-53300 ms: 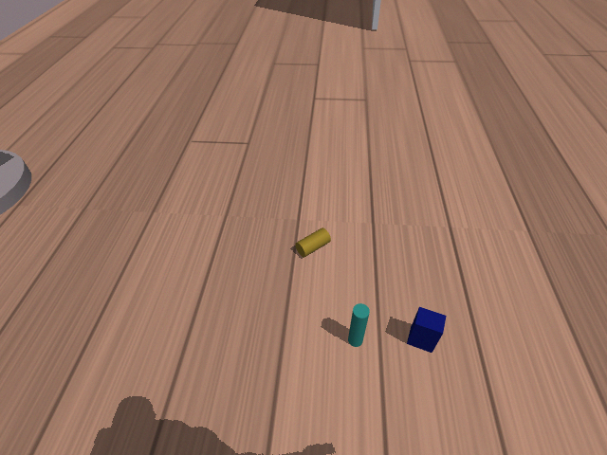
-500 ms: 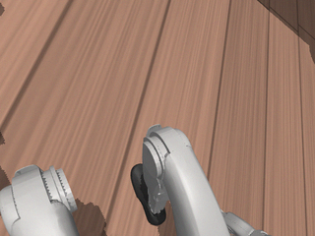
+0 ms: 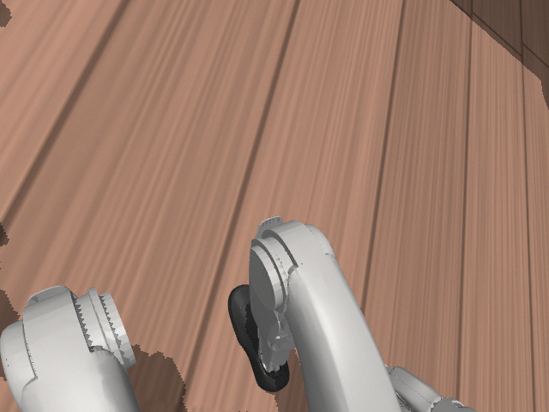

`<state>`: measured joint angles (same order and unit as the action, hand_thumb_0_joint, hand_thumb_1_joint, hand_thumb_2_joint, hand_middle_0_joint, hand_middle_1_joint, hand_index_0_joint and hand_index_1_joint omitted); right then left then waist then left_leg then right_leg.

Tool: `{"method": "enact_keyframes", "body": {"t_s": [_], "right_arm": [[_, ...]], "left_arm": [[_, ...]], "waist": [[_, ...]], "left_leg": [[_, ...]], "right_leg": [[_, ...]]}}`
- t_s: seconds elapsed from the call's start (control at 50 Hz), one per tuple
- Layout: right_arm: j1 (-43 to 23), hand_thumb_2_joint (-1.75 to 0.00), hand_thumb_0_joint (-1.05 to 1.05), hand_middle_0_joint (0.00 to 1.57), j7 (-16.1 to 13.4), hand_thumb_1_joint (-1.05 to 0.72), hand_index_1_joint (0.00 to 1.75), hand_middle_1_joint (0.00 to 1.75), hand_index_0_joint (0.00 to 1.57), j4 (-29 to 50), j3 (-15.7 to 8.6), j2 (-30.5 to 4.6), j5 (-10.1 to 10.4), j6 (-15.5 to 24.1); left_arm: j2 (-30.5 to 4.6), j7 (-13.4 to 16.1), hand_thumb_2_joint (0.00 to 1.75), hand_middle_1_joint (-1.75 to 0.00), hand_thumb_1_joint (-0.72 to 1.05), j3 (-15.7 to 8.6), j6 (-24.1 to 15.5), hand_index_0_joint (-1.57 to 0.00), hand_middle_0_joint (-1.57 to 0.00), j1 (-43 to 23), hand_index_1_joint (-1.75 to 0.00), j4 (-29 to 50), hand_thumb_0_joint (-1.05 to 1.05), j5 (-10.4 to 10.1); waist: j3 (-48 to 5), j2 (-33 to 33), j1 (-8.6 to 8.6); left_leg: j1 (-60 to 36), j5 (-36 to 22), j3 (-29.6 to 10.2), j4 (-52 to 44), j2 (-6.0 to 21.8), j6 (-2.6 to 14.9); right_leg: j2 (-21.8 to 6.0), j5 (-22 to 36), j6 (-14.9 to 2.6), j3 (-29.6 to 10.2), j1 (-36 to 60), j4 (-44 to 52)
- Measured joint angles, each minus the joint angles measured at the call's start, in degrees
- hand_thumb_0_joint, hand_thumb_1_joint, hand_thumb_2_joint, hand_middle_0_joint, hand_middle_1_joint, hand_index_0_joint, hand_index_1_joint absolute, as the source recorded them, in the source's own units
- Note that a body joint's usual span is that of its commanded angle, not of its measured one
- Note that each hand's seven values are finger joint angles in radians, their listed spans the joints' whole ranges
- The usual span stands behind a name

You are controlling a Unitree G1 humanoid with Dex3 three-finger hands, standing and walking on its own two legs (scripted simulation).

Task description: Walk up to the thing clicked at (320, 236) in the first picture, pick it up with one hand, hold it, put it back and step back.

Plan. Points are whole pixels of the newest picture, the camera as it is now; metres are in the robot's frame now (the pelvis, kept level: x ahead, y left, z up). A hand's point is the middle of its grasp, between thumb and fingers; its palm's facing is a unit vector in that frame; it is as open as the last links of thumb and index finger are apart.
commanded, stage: close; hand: left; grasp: from above
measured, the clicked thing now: out of the picture +0.43 +0.34 -0.26
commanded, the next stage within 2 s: settle in 0.46 s
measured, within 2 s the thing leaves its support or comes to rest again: leaves its support in 0.86 s
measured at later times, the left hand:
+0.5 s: hand out of the picture +0.42 +0.33 -0.23, palm faces -0.42 -0.18 -0.89, open 9.8 cm
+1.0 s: hand out of the picture +0.42 +0.34 -0.20, palm faces -0.38 -0.16 -0.91, open 9.7 cm
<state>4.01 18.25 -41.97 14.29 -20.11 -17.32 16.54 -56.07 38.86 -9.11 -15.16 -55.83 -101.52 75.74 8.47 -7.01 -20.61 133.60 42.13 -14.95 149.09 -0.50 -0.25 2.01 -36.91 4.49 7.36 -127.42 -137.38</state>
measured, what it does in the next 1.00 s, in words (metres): stands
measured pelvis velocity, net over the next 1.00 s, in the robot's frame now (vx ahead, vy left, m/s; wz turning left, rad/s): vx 0.01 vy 0.00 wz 0.02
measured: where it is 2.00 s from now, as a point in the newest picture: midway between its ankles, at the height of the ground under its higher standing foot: (200, 396)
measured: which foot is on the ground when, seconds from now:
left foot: down 0.00-1.00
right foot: down 0.00-1.00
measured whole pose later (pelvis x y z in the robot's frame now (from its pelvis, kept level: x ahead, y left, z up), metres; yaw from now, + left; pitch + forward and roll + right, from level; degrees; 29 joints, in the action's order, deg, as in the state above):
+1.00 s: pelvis +0.01 +0.00 +0.01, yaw +1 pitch +30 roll -14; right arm 7.6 18.0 -43.0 8.7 -19.4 -13.7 14.1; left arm -49.7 31.7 -9.9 -12.0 -50.5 -86.4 72.5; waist 2.7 -3.9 -17.5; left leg 134.6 42.4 -13.3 146.2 -0.7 -0.6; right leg 1.0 -38.0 3.5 6.4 -128.9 -136.0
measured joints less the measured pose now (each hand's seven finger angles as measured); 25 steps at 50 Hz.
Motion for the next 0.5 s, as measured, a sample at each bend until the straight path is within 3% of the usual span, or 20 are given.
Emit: {"method": "enact_keyframes", "body": {"t_s": [0.2,0.5], "right_arm": [[0.62,-0.9,0.0,0.2,-0.37,-0.89,0.3,0.3,0.2,0.25,-0.37,-0.7,0.43,0.07],[0.78,-0.9,0.0,0.2,-0.87,-0.89,0.3,0.3,0.2,0.8,0.93,-0.44,0.2,-0.57]], "left_arm": [[-0.24,-0.63,0.51,-0.58,0.08,-0.22,0.57,-0.63,-0.61,-0.39,-0.58,-0.04,0.0,-0.7],[-1.02,-0.68,0.44,-0.52,0.08,0.41,0.15,-0.68,-0.67,-0.93,-0.51,-0.62,0.0,-1.26]], "waist": [[0.04,0.12,-0.32],[0.22,0.0,-0.67]], "left_leg": [[0.04,-0.11,0.2,-0.46,0.16,0.2],[-0.28,0.01,0.07,-0.82,0.19,0.2]], "right_leg": [[0.04,0.14,0.14,-0.1,-0.03,0.47],[0.01,0.07,0.05,0.09,0.35,0.95]]}}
